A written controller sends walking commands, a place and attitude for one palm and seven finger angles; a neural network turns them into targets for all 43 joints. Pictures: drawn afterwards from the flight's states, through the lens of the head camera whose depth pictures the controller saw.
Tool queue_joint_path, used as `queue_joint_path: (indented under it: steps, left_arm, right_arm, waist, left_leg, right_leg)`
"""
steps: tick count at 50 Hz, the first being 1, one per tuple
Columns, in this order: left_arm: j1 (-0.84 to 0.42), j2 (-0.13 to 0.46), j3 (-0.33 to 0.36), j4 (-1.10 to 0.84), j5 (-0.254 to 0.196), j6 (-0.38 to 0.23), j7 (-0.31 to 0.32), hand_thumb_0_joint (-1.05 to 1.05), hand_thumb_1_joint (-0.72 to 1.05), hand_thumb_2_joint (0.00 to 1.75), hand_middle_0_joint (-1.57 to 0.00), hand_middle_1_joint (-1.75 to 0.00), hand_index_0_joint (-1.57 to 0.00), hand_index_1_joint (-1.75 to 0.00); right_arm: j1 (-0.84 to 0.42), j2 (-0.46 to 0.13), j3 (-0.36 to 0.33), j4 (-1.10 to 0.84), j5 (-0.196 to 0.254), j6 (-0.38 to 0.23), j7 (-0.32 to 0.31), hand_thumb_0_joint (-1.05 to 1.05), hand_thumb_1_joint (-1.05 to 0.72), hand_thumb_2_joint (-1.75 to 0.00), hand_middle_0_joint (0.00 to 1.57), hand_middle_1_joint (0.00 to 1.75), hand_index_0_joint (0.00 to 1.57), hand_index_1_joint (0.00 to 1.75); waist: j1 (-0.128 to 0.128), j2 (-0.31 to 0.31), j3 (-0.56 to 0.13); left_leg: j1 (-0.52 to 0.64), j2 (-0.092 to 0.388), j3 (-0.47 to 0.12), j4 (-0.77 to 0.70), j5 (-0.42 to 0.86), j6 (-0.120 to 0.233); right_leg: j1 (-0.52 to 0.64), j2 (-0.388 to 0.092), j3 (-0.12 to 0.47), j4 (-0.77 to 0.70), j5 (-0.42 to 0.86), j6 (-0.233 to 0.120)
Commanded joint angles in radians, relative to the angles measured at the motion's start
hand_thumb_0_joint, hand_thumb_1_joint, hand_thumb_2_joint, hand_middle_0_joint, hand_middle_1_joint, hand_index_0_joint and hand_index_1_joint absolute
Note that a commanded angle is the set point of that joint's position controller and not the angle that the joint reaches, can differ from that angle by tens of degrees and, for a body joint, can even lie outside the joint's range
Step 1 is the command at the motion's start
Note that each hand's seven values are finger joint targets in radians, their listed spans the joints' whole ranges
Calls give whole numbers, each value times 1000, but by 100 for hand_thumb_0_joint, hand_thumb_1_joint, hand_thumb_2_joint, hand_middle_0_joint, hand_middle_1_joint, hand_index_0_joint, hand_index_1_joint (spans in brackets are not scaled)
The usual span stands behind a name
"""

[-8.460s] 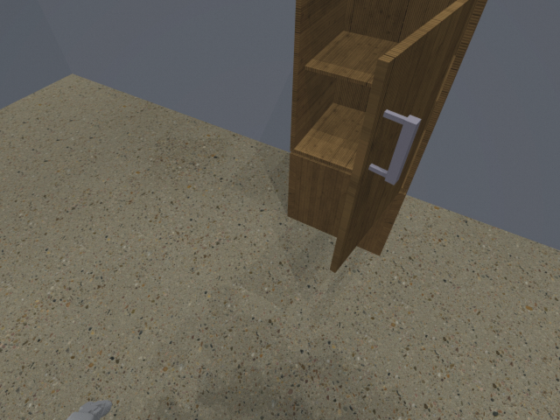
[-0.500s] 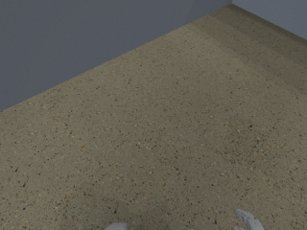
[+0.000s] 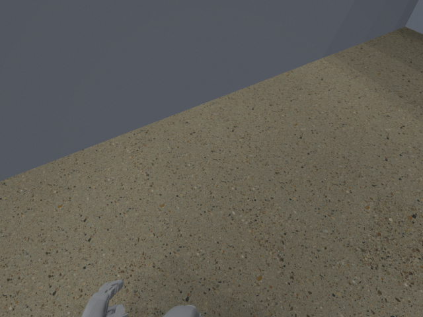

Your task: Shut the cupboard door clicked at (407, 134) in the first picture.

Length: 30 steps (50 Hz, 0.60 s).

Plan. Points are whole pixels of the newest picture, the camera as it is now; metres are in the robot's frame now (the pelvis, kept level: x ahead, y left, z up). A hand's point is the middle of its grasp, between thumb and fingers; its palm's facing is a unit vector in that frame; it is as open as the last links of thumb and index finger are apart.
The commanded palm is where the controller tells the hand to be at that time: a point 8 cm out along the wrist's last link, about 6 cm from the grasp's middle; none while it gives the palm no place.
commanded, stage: walk to a spot facing it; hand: left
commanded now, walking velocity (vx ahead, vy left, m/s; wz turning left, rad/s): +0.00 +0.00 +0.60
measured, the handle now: out of the picture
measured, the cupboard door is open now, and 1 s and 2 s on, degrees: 81 81 81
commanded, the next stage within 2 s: none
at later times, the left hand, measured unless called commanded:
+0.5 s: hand out of the picture -0.05 +0.27 -0.18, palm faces +0.37 -0.90 -0.25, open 7.4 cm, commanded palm none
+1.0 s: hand out of the picture +0.08 +0.26 -0.13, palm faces +0.59 -0.77 -0.25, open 7.4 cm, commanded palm none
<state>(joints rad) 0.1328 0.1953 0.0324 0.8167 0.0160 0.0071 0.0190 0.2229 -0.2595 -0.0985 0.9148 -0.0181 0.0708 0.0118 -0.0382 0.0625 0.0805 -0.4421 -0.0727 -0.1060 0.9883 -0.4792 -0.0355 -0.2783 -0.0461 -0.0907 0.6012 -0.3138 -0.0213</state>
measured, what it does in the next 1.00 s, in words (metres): walks ahead, turning left: left foot, then right foot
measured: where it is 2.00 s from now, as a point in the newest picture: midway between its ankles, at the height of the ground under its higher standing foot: (150, 282)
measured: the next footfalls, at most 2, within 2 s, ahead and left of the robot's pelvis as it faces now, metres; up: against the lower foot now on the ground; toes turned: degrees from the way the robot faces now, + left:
left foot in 0.38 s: +0.00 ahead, +0.14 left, +0.00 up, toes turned +20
right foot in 0.86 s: +0.22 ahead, -0.03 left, +0.00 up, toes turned +26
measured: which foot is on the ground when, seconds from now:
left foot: up 0.00-0.36, down 0.38-0.86, up 0.88-1.00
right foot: down 0.00-0.36, up 0.38-0.84, down 0.86-1.00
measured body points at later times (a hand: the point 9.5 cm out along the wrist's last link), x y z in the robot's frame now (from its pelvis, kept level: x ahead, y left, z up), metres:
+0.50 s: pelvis -0.01 +0.04 +0.00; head +0.01 +0.08 +0.45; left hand -0.07 +0.32 -0.16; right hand +0.18 -0.17 -0.11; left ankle -0.04 +0.13 -0.73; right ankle +0.01 -0.12 -0.66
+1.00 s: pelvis +0.11 +0.05 +0.01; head +0.12 +0.03 +0.46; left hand +0.04 +0.30 -0.12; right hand +0.27 -0.16 -0.15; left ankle +0.01 +0.13 -0.64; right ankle +0.18 -0.05 -0.73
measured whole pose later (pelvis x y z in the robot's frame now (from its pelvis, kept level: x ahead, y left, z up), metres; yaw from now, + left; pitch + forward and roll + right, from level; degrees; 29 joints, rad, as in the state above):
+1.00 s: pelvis +0.11 +0.05 +0.01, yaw +37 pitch -1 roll +0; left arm 0.22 0.18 0.04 0.90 0.03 -0.05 0.00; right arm 0.32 -0.25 -0.10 1.01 -0.03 0.04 0.04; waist -0.03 0.04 0.02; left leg -0.49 0.02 -0.01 1.18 -0.34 0.00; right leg -0.21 -0.09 -0.17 0.51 -0.27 0.01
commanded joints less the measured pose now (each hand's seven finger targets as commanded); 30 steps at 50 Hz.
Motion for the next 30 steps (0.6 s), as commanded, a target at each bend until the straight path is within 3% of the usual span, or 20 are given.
queue_joint_path:
  steps: [1, 4, 8, 13, 14, 16, 17, 18, 19, 20, 21, 22, 23, 25, 30]
  left_arm:
    - [-7, 173, 45, -68, 2, -20, 16, 0, 90, 90, -20, -30, -20, -30]
    - [36, 180, 48, -44, 6, -19, 19, 0, 90, 90, -20, -30, -20, -30]
    - [111, 207, 56, -5, 11, -14, 18, 0, 90, 90, -20, -30, -20, -30]
    - [146, 245, 71, 25, 15, -5, 13, 0, 90, 90, -20, -30, -20, -30]
    - [148, 249, 74, 32, 15, -2, 13, 0, 90, 90, -20, -30, -20, -30]
    - [128, 246, 78, 37, 8, 4, 9, 0, 90, 90, -20, -30, -20, -30]
    - [116, 234, 78, 36, 0, 9, 6, 0, 90, 90, -20, -30, -20, -30]
    - [131, 172, 72, -2, -9, 15, -2, 0, 90, 90, -20, -30, -20, -30]
    - [67, 133, 48, -48, -3, 16, -3, 0, 90, 90, -20, -30, -20, -30]
    - [1, 150, 51, -46, 3, 26, 4, 0, 90, 90, -20, -30, -20, -30]
    - [-21, 141, 57, -34, -1, 24, -2, 0, 90, 90, -20, -30, -20, -30]
    - [-19, 154, 60, -16, 1, 19, -15, 0, 90, 90, -20, -30, -20, -30]
    - [13, 150, 64, 6, 5, 15, -26, 0, 90, 90, -20, -30, -20, -30]
    - [50, 154, 63, 32, 8, 11, -36, 0, 90, 90, -20, -30, -20, -30]
    - [4, 150, 58, 17, 8, -4, -41, 0, 90, 90, -20, -30, -20, -30]
  right_arm:
    - [-11, -85, -17, -70, -6, -11, 17, 0, -90, -90, 20, 30, 20, 30]
    - [-23, -72, -12, -61, -4, -2, 22, 0, -90, -90, 20, 30, 20, 30]
    - [-96, -63, -1, -69, -1, -4, 22, 0, -90, -90, 20, 30, 20, 30]
    - [-128, -43, 19, -83, 8, -23, 20, 0, -90, -90, 20, 30, 20, 30]
    - [-121, -44, 20, -83, 9, -27, 18, 0, -90, -90, 20, 30, 20, 30]
    - [-62, -63, 17, -78, 6, -37, 14, 0, -90, -90, 20, 30, 20, 30]
    - [-2, -102, 6, -64, 4, -46, 16, 0, -90, -90, 20, 30, 20, 30]
    - [58, -224, -23, -63, -3, -58, 10, 0, -90, -90, 20, 30, 20, 30]
    - [119, -294, -34, -43, 1, -50, 3, 0, -90, -90, 20, 30, 20, 30]
    - [144, -264, -29, -21, -2, -53, -9, 0, -90, -90, 20, 30, 20, 30]
    - [88, -244, -23, -36, -7, -53, -19, 0, -90, -90, 20, 30, 20, 30]
    - [26, -203, -10, -55, -6, -59, -21, 0, -90, -90, 20, 30, 20, 30]
    - [-19, -182, 0, -68, -6, -66, -21, 0, -90, -90, 20, 30, 20, 30]
    - [-27, -168, 7, -71, -3, -80, -18, 0, -90, -90, 20, 30, 20, 30]
    - [50, -163, 4, -44, 0, -94, -14, 0, -90, -90, 20, 30, 20, 30]
  waist:
    - [12, -223, -56]
    - [26, -248, -56]
    - [66, -245, -68]
    - [88, -282, -116]
    - [87, -293, -123]
    - [47, -262, -145]
    - [9, -155, -176]
    - [-24, 154, -219]
    - [-54, 272, -216]
    - [-76, 208, -209]
    - [-56, 200, -152]
    - [-30, 137, -110]
    - [-2, 117, -78]
    - [13, 89, -63]
    - [-7, 79, -47]
  left_leg:
    - [-138, 90, 48, 299, 99, -32]
    - [-120, 97, 86, 227, 113, -47]
    - [-103, 109, 134, 64, 57, -51]
    - [9, 99, 203, -198, 18, -29]
    - [44, 96, 214, -250, 30, -21]
    - [158, 88, 227, -429, 157, -4]
    - [313, 113, 184, -579, 310, 11]
    - [505, 354, -149, -626, 634, 119]
    - [520, 508, -295, -621, 877, 240]
    - [465, 479, -290, -630, 668, 250]
    - [401, 432, -279, -660, 442, 238]
    - [346, 381, -242, -689, 296, 211]
    - [309, 338, -196, -711, 227, 187]
    - [284, 292, -157, -742, 189, 173]
    - [330, 281, -214, -766, 162, 206]
  right_leg:
    - [85, -280, 144, -282, 298, -80]
    - [114, -275, 71, -284, 312, -77]
    - [188, -308, 36, -265, 386, -92]
    - [231, -338, -17, -180, 532, -98]
    - [223, -345, -24, -157, 547, -91]
    - [184, -329, -78, -67, 501, -42]
    - [86, -308, -105, 76, 413, 4]
    - [-194, -171, -141, 312, -10, 90]
    - [-336, -101, -60, 464, -400, 118]
    - [-349, -98, 29, 547, -354, 108]
    - [-379, -100, 50, 578, -280, 106]
    - [-375, -106, 62, 587, -182, 105]
    - [-358, -102, 57, 581, -111, 106]
    - [-327, -90, 53, 548, -38, 112]
    - [-344, -71, 59, 423, -14, 125]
